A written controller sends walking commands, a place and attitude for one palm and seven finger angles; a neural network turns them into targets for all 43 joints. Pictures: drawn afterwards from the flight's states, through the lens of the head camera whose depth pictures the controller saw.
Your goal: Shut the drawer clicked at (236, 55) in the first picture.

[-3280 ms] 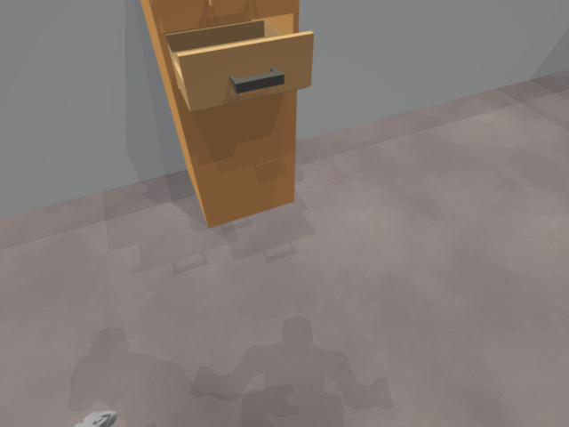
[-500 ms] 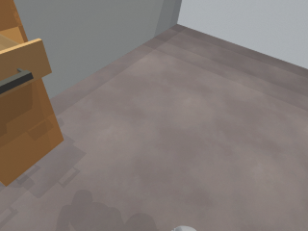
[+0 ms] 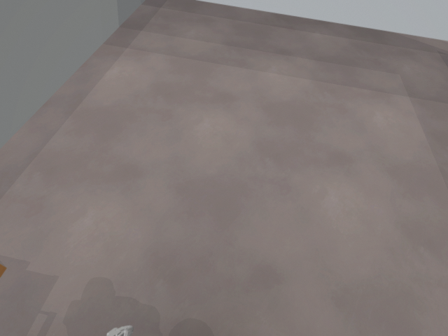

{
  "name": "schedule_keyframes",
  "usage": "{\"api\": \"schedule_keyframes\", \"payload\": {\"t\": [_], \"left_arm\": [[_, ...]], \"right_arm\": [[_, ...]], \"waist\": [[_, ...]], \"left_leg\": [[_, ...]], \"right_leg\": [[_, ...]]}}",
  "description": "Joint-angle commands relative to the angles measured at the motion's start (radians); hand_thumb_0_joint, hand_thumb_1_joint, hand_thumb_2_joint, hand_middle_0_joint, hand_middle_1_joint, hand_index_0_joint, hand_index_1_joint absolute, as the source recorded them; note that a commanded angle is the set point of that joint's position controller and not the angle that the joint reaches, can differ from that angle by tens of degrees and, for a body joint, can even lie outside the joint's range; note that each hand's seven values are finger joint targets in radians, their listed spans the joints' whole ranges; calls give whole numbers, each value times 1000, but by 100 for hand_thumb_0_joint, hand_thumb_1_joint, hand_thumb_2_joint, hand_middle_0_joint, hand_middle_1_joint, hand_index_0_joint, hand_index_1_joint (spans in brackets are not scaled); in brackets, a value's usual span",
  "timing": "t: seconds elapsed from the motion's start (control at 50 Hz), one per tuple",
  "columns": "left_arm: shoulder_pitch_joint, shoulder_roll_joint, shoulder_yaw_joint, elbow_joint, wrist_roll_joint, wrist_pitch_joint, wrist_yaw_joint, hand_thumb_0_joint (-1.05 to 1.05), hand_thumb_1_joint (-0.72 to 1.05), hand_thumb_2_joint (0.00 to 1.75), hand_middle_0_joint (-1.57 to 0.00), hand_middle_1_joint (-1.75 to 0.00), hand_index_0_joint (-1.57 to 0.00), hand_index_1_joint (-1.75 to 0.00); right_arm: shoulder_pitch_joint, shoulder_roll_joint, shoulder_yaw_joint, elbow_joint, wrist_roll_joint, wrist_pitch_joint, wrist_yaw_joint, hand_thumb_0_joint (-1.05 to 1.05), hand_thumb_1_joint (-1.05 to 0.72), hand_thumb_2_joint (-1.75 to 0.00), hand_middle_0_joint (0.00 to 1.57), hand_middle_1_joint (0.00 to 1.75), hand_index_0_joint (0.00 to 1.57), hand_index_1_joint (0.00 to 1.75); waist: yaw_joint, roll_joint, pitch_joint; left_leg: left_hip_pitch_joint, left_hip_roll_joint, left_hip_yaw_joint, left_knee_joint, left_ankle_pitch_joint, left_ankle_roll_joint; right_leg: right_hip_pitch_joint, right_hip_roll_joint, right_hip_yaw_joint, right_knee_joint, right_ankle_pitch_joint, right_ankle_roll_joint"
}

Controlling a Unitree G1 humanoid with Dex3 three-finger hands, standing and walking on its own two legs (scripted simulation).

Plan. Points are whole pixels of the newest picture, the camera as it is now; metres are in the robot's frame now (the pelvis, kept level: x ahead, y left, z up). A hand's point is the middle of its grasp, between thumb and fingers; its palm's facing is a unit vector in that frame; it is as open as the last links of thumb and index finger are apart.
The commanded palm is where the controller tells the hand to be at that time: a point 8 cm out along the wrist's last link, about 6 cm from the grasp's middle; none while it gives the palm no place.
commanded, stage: walk to a spot facing it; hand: left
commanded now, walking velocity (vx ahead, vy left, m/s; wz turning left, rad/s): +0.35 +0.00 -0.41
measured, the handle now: out of the picture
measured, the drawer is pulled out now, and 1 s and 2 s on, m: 0.16 0.16 0.16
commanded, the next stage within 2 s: turn to face it in 0.74 s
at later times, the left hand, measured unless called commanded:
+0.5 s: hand (110, 288) +0.23 +0.25 -0.16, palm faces -0.13 -0.97 -0.21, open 7.4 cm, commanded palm none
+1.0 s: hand (199, 173) +0.53 +0.09 -0.13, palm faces -0.48 -0.83 -0.28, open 7.4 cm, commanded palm none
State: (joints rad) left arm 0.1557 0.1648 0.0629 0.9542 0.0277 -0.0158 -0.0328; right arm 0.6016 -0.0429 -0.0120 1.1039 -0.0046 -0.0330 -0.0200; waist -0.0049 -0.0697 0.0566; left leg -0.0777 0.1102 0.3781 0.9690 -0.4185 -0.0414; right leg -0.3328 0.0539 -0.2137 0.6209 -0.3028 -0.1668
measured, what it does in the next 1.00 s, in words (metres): walks ahead, turning right: left foot, then right foot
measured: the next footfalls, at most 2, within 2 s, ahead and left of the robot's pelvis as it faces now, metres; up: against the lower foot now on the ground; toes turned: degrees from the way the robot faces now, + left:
left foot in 0.44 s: +0.37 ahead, +0.14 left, +0.00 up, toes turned -4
right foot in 0.86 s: +0.35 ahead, -0.13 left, +0.00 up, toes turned -37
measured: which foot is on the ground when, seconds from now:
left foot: up 0.00-0.42, down 0.44-0.88, up 0.90-1.00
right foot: down 0.00-0.44, up 0.46-0.84, down 0.86-1.00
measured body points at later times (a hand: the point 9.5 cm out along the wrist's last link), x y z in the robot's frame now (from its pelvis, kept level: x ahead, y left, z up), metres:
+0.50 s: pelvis +0.23 +0.05 +0.01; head +0.28 +0.05 +0.45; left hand +0.23 +0.30 -0.15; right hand +0.35 -0.20 -0.11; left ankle +0.33 +0.14 -0.71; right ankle +0.05 -0.02 -0.64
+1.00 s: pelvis +0.32 -0.02 +0.01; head +0.32 -0.06 +0.46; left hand +0.55 +0.13 -0.10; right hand +0.20 -0.24 -0.16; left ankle +0.34 +0.15 -0.64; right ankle +0.32 -0.11 -0.71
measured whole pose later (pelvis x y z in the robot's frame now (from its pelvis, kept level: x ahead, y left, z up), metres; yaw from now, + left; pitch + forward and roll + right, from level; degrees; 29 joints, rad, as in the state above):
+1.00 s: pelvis +0.32 -0.02 +0.01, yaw -29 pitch -1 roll +1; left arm 0.12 0.17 0.05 0.92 0.03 -0.01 0.01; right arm 0.28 -0.24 -0.07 1.00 -0.02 0.05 -0.02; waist -0.05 0.06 0.07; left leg -0.40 0.14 0.08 1.13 -0.48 -0.05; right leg -0.35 -0.03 -0.15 0.64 -0.28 -0.07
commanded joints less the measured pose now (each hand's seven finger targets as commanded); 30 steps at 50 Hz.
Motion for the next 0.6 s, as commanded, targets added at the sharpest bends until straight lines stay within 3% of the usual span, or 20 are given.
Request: {"api": "schedule_keyframes", "payload": {"t": [0.0,0.02,0.04,0.06,0.08,0.1,0.12,0.18,0.28,0.32,0.36,0.38,0.4,0.42,0.44,0.46,0.48,0.5,0.54,0.58], "left_arm": [[258,220,58,17,-33,-14,43,0,90,90,-20,-30,-20,-30],[207,188,51,12,-23,-28,42,0,90,90,-20,-30,-20,-30],[174,150,41,7,-19,-42,44,0,90,90,-20,-30,-20,-30],[160,117,32,5,-12,-51,48,0,90,90,-20,-30,-20,-30],[145,118,27,0,-8,-55,48,0,90,90,-20,-30,-20,-30],[145,126,28,5,-3,-61,47,0,90,90,-20,-30,-20,-30],[142,144,33,5,-4,-66,41,0,90,90,-20,-30,-20,-30],[217,128,25,30,-9,-72,34,0,90,90,-20,-30,-20,-30],[296,146,28,36,-7,-70,46,0,90,90,-20,-30,-20,-30],[294,178,34,29,-8,-65,50,0,90,90,-20,-30,-20,-30],[275,201,39,21,-13,-63,53,0,90,90,-20,-30,-20,-30],[244,204,42,13,-20,-63,56,0,90,90,-20,-30,-20,-30],[236,158,37,-4,-32,-65,51,0,90,90,-20,-30,-20,-30],[282,102,28,-12,-46,-68,39,0,90,90,-20,-30,-20,-30],[266,143,35,-11,-37,-61,46,0,90,90,-20,-30,-20,-30],[229,140,38,-6,-31,-48,47,0,90,90,-20,-30,-20,-30],[186,128,40,-18,-19,-39,36,0,90,90,-20,-30,-20,-30],[162,113,39,-28,-12,-23,21,0,90,90,-20,-30,-20,-30],[187,72,40,-27,-5,16,9,0,90,90,-20,-30,-20,-30],[198,55,39,-32,-9,42,4,0,90,90,-20,-30,-20,-30]], "right_arm": [[-262,-178,-60,-217,-1,-47,-6,0,-90,-90,20,30,20,30],[-233,-148,-55,-217,-7,-28,-3,0,-90,-90,20,30,20,30],[-209,-147,-50,-191,-16,-15,-6,0,-90,-90,20,30,20,30],[-210,-154,-50,-182,-18,-5,-7,0,-90,-90,20,30,20,30],[-207,-158,-52,-179,-18,6,-4,0,-90,-90,20,30,20,30],[-216,-156,-55,-179,-21,8,1,0,-90,-90,20,30,20,30],[-240,-151,-55,-183,-20,11,7,0,-90,-90,20,30,20,30],[-368,-162,-50,-212,-23,4,24,0,-90,-90,20,30,20,30],[-569,-177,-35,-287,-21,-19,39,0,-90,-90,20,30,20,30],[-584,-186,-35,-299,-19,-28,37,0,-90,-90,20,30,20,30],[-472,-228,-44,-266,-20,-37,20,0,-90,-90,20,30,20,30],[-328,-272,-57,-225,-23,-40,8,0,-90,-90,20,30,20,30],[-180,-371,-84,-191,-31,-44,-3,0,-90,-90,20,30,20,30],[-87,-455,-102,-168,-34,-44,-5,0,-90,-90,20,30,20,30],[-115,-410,-80,-172,-16,-34,-2,0,-90,-90,20,30,20,30],[-203,-356,-68,-183,-15,-40,-6,0,-90,-90,20,30,20,30],[-263,-314,-55,-200,-17,-47,-9,0,-90,-90,20,30,20,30],[-321,-279,-45,-203,-17,-48,-10,0,-90,-90,20,30,20,30],[-353,-239,-38,-189,-19,-44,-10,0,-90,-90,20,30,20,30],[-385,-251,-45,-193,-17,-37,-10,0,-90,-90,20,30,20,30]], "waist": [[102,167,5],[34,131,0],[3,41,22],[-13,15,52],[-34,37,57],[-43,74,48],[-48,48,59],[-8,-48,80],[61,-74,29],[59,-67,-20],[4,-70,-112],[-68,-74,-192],[-125,86,-305],[-126,322,-426],[-105,203,-380],[-67,187,-260],[-53,184,-165],[-23,212,-65],[22,258,-11],[44,279,-17]], "left_leg": [[-655,34,-348,535,12,24],[-618,64,-376,472,61,1],[-581,76,-362,436,91,-9],[-540,86,-366,399,94,-9],[-504,90,-369,354,97,-16],[-487,81,-356,297,101,-22],[-496,78,-341,246,130,-32],[-538,53,-311,127,241,-36],[-534,-14,-249,-181,246,-24],[-437,-58,-218,-316,238,-14],[-229,-106,-194,-440,261,7],[7,-61,-232,-512,379,30],[300,134,-399,-471,631,83],[513,461,-728,-443,1003,231],[424,485,-698,-489,1051,273],[270,449,-588,-538,964,242],[125,396,-522,-576,862,203],[-1,351,-432,-613,776,166],[-149,276,-291,-647,707,124],[-195,255,-202,-664,615,123]], "right_leg": [[389,-400,553,-299,490,-40],[290,-373,526,-311,479,41],[195,-348,511,-346,470,111],[114,-337,476,-366,469,79],[45,-314,421,-378,416,-14],[22,-282,398,-375,407,-42],[10,-250,351,-373,431,-38],[61,-184,325,-353,535,-5],[283,-171,349,-268,759,27],[339,-178,359,-210,850,35],[347,-175,371,-68,975,57],[242,-169,368,89,906,90],[35,-83,315,317,549,136],[-225,16,237,688,-279,167],[-259,-45,298,824,-275,162],[-283,-91,299,850,-187,182],[-281,-111,281,837,-145,194],[-264,-144,254,800,-114,202],[-199,-144,212,718,-66,210],[-165,-154,175,589,-42,216]]}}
